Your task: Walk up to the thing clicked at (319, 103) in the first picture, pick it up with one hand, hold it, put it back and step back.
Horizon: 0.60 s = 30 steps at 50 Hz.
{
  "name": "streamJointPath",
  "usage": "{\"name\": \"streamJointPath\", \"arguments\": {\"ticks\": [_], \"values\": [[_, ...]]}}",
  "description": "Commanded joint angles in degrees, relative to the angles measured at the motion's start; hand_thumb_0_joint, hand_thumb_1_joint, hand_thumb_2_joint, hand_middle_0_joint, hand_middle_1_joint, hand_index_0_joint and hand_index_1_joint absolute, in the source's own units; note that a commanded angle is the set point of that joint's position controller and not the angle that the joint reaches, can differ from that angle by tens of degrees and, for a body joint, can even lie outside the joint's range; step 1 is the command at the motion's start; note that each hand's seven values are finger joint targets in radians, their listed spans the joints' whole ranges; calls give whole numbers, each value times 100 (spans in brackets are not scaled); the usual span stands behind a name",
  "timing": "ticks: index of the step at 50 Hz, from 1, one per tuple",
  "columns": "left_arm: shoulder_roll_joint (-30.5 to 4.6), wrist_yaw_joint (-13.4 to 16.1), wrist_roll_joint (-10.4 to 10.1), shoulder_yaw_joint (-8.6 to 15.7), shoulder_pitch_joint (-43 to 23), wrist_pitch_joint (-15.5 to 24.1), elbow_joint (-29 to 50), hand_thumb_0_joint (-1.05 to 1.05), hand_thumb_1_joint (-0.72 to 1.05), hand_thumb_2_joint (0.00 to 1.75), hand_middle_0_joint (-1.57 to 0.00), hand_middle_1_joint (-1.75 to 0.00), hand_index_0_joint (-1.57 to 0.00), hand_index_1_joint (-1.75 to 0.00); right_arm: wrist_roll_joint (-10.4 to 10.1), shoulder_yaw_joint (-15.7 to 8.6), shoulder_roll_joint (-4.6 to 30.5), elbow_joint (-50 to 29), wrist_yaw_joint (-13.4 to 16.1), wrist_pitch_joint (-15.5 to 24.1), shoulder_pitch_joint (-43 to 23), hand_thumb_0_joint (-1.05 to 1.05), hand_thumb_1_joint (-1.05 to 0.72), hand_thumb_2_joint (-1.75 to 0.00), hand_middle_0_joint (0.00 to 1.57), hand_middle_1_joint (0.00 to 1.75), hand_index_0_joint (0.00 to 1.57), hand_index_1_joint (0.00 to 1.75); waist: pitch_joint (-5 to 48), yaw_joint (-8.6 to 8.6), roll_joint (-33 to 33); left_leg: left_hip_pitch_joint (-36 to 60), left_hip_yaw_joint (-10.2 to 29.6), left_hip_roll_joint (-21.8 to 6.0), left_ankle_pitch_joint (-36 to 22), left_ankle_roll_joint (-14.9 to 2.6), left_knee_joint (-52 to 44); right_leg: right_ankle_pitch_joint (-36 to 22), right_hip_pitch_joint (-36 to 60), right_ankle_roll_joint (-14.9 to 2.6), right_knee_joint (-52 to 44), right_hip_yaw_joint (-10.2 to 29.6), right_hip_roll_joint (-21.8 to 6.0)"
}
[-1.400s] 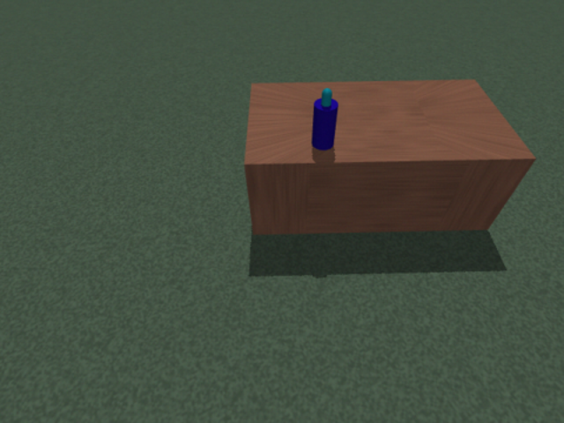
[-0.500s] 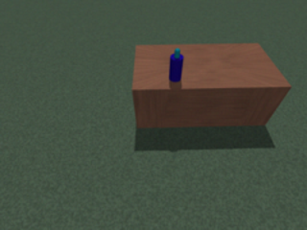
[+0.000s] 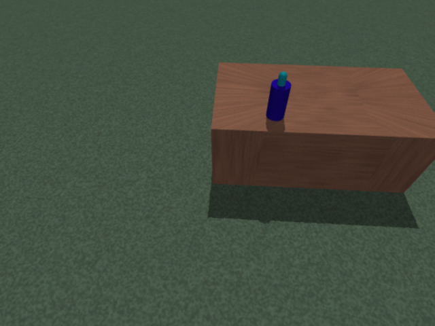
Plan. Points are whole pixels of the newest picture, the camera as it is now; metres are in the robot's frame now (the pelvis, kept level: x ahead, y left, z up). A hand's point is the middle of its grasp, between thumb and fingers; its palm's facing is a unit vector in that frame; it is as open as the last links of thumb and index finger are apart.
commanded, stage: walk up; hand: right
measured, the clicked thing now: (279, 95) +1.09 -0.21 -0.24
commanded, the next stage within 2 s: none
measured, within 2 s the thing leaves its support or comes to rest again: neither
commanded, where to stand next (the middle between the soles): +0.67 +0.00 m, yaw -1 degrees
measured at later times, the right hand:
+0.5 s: hand (348, 314) +0.20 -0.24 -0.15, palm faces +0.05 +0.94 -0.34, open 7.4 cm
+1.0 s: hand (332, 198) +0.48 -0.27 -0.14, palm faces -0.05 +0.92 -0.39, open 7.4 cm
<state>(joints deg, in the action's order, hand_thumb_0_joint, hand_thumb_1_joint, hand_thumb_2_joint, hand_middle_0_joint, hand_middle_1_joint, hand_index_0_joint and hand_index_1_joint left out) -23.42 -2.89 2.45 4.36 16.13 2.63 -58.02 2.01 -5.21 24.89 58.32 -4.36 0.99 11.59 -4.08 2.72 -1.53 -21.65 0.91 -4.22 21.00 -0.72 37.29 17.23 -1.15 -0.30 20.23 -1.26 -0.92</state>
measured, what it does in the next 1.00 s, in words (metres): walks ahead: left foot, then right foot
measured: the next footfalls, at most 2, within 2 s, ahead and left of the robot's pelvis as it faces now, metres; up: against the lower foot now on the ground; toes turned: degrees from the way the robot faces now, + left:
left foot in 0.04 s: +0.15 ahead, +0.15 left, +0.00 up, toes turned +3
right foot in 0.54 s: +0.38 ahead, -0.11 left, +0.00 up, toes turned -6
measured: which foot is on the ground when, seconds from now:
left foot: up 0.00-0.02, down 0.04-0.58, up 0.60-0.98, down 1.00-1.00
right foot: down 0.00-0.08, up 0.10-0.52, down 0.54-1.00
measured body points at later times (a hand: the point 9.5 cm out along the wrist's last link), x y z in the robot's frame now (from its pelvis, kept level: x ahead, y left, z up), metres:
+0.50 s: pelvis +0.20 +0.03 -0.01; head +0.22 +0.02 +0.44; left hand +0.30 +0.35 -0.12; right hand +0.19 -0.29 -0.13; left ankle +0.11 +0.15 -0.74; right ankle +0.33 -0.11 -0.72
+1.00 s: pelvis +0.41 +0.01 -0.01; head +0.43 +0.02 +0.43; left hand +0.46 +0.33 -0.13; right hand +0.48 -0.32 -0.11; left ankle +0.52 +0.13 -0.74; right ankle +0.34 -0.11 -0.74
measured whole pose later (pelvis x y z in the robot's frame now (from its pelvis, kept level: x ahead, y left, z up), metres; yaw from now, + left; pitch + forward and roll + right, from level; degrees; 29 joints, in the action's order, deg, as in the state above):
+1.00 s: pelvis +0.41 +0.01 -0.01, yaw -1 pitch -2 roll -2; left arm -23.9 -2.9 1.1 3.1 19.2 3.7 -46.6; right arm 1.2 -4.2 23.6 48.7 -3.9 3.0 16.5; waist -5.3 2.1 -0.1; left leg -22.6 -2.0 -4.2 8.5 -0.8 32.1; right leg 23.7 -6.2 -1.1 32.2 -4.6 0.3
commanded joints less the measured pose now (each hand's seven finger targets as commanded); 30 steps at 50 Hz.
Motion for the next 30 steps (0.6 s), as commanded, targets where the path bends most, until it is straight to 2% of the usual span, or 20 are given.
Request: {"name": "streamJointPath", "arguments": {"ticks": [1,2,3,4,5,6,7,9,10,14,17,20,22,24,25,26,27,28,29,30], "values": [[-1429,-1,-89,290,-962,123,830,0,90,90,-20,-30,-20,-30,26,-349,843,-431,51,264,448,0,-90,-90,20,30,20,30,87,-672,870,1696,-492,205,-1367,85,-876,294,-1772,-769,101,368,-856],[-1255,-6,-101,226,-753,117,864,0,90,90,-20,-30,-20,-30,34,-438,1027,-307,107,282,937,0,-90,-90,20,30,20,30,434,-870,263,2733,-513,334,-1188,12,-891,-150,-2238,-665,1091,120,-619],[-907,0,-79,123,-400,100,859,0,90,90,-20,-30,-20,-30,76,-589,1393,-156,188,310,1643,0,-90,-90,20,30,20,30,821,-1167,-969,3522,196,-87,-53,-210,-1290,335,-2866,-512,2860,-148,-154],[-530,30,-134,14,-101,90,921,0,90,90,-20,-30,-20,-30,164,-637,1889,-273,253,362,1851,0,-90,-90,20,30,20,30,782,-1131,-2020,3397,2965,-1445,1949,-550,-2304,1725,-3971,-307,4277,364,637],[-1188,106,-156,156,-23,31,802,0,90,90,-20,-30,-20,-30,-3,-619,2001,-571,228,375,1053,0,-90,-90,20,30,20,30,632,-833,-1109,2445,3843,-1886,3036,-1045,-2915,1485,-3580,-372,4599,962,298],[-1407,134,-152,161,-118,28,769,0,90,90,-20,-30,-20,-30,-85,-587,1944,-704,207,348,646,0,-90,-90,20,30,20,30,84,-665,-932,1769,3772,-2048,3017,-1258,-3041,1267,-3528,-383,4809,1028,-7],[-1465,133,-197,131,-141,42,721,0,90,90,-20,-30,-20,-30,-90,-489,1758,-770,234,352,415,0,-90,-90,20,30,20,30,-188,-539,-536,1423,2903,-1702,2296,-980,-2935,791,-3493,-356,4664,1168,-93],[-1436,52,-248,176,406,33,442,0,90,90,-20,-30,-20,-30,-117,-337,1317,-975,247,424,98,0,-90,-90,20,30,20,30,-305,-222,-550,1192,1556,-1081,1104,-621,-2757,144,-3120,-258,4164,1020,-287],[-1371,25,-252,180,480,23,406,0,90,90,-20,-30,-20,-30,-135,-303,1252,-947,248,465,273,0,-90,-90,20,30,20,30,-320,-237,-635,1110,1238,-958,603,-588,-2765,-72,-2972,-169,4025,899,-261],[-1217,-84,-172,161,211,-4,632,0,90,90,-20,-30,-20,-30,-150,-303,1229,-1060,243,523,453,0,-90,-90,20,30,20,30,-349,-285,-618,1345,719,-972,-74,-953,-2858,-483,-3067,110,3205,595,-381],[-1135,-147,-137,166,-352,-3,882,0,90,90,-20,-30,-20,-30,-137,-321,1299,-1125,241,531,628,0,-90,-90,20,30,20,30,-533,-456,-611,1335,528,-1013,-217,-1030,-2932,-730,-3112,128,2592,397,-502],[-976,-193,-114,131,-874,44,1147,0,90,90,-20,-30,-20,-30,-155,-318,1286,-1167,240,497,849,0,-90,-90,20,30,20,30,-445,-589,-492,1673,288,-934,-1258,-986,-2567,-931,-2970,-17,1805,176,-508],[-880,-199,-123,129,-1039,89,1218,0,90,90,-20,-30,-20,-30,-145,-299,1238,-1200,258,473,951,0,-90,-90,20,30,20,30,-298,-607,-446,1823,37,-839,-2485,-902,-2154,-1068,-2631,-111,1407,-55,-386],[-860,-168,-132,147,-923,113,1201,0,90,90,-20,-30,-20,-30,-145,-309,1269,-1303,292,436,947,0,-90,-90,20,30,20,30,-58,-534,-463,1795,96,-943,-2963,-898,-1771,-982,-2074,-222,1308,-183,-268],[-910,-137,-148,196,-607,119,1142,0,90,90,-20,-30,-20,-30,-144,-317,1294,-1381,318,418,884,0,-90,-90,20,30,20,30,214,-357,-406,1894,152,-974,-3256,-850,-1365,-814,-1644,-273,1221,-162,-186],[-988,-105,-149,240,-269,146,1033,0,90,90,-20,-30,-20,-30,-159,-287,1224,-1431,331,395,900,0,-90,-90,20,30,20,30,439,-170,-42,1744,-47,-794,-3517,-765,-637,-926,-1025,-328,934,-229,-59],[-1183,-47,-135,342,269,193,912,0,90,90,-20,-30,-20,-30,-166,-189,994,-1474,332,389,1041,0,-90,-90,20,30,20,30,892,78,449,1409,-274,-470,-3305,-600,460,-845,-79,-456,791,-211,1],[-1535,12,-107,476,859,229,851,0,90,90,-20,-30,-20,-30,-193,-82,716,-1545,328,397,1277,0,-90,-90,20,30,20,30,1353,287,1351,494,-516,-46,-2046,-398,1913,-392,882,-696,592,941,-792],[-1917,55,-148,554,1052,248,955,0,90,90,-20,-30,-20,-30,-226,-9,572,-1594,322,372,1492,0,-90,-90,20,30,20,30,1430,294,2011,-870,-397,769,765,-189,2939,-340,1576,-1318,-7,3382,-2187],[-1964,69,-256,558,738,218,1016,0,90,90,-20,-30,-20,-30,-187,-132,1136,-1450,400,313,1305,0,-90,-90,20,30,20,30,1061,298,1551,-1228,-3,474,1121,-204,3399,-151,1188,-1695,-212,3950,-2459]]}}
